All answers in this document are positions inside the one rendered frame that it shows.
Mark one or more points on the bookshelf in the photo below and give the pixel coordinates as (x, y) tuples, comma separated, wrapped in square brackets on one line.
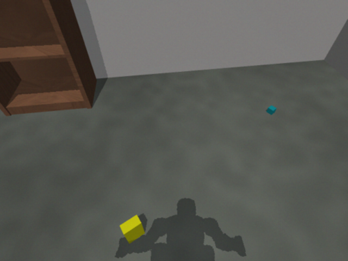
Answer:
[(44, 64)]

